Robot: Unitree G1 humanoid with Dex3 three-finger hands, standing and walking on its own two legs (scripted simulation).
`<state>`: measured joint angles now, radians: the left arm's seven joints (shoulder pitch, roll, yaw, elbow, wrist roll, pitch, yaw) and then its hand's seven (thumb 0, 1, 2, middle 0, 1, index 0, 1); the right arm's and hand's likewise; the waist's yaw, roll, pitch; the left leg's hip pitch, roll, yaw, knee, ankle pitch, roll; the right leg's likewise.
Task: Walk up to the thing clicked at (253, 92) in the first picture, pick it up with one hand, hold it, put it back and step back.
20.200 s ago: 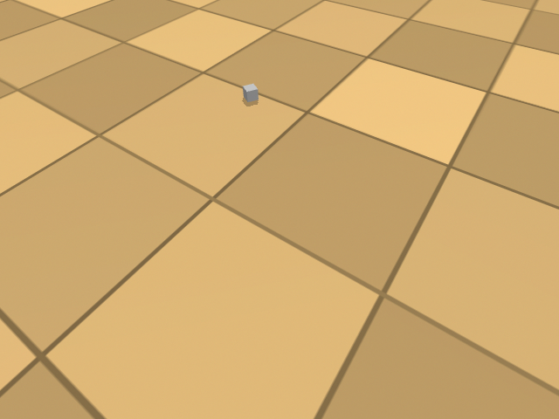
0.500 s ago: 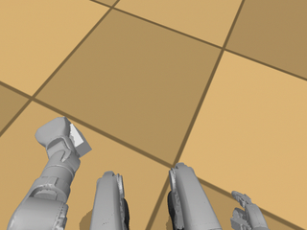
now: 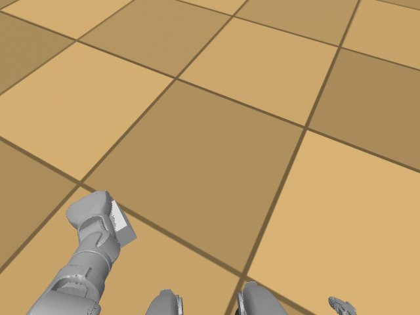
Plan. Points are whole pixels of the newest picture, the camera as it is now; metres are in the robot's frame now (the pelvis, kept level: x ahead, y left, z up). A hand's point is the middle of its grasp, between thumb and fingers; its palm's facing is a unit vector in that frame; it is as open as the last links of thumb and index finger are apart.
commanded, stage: lift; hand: left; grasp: from above
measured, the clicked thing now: (111, 228) +0.34 +0.23 -0.14
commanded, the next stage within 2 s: hold in 0.24 s
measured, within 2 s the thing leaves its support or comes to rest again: neither
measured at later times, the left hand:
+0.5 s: hand (90, 213) +0.33 +0.23 -0.03, palm faces -0.39 -0.22 -0.89, open 10.4 cm
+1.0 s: hand (87, 212) +0.32 +0.22 +0.00, palm faces -0.38 -0.22 -0.90, open 10.4 cm
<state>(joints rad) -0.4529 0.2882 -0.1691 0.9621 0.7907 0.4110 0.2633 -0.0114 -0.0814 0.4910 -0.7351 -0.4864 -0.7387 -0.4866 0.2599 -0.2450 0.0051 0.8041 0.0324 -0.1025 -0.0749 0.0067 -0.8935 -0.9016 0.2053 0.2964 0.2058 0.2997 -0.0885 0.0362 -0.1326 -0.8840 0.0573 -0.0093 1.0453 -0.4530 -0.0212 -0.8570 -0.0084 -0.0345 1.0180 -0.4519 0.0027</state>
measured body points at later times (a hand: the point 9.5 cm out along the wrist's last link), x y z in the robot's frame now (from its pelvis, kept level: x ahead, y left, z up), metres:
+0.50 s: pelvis +0.02 +0.01 +0.05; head +0.06 -0.01 +0.50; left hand +0.35 +0.24 +0.02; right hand +0.11 -0.25 -0.08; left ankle +0.03 +0.13 -0.67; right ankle +0.02 -0.12 -0.67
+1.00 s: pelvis +0.02 +0.00 +0.06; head +0.04 -0.01 +0.51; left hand +0.34 +0.23 +0.05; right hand +0.13 -0.25 -0.06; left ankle +0.03 +0.13 -0.67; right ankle +0.02 -0.12 -0.67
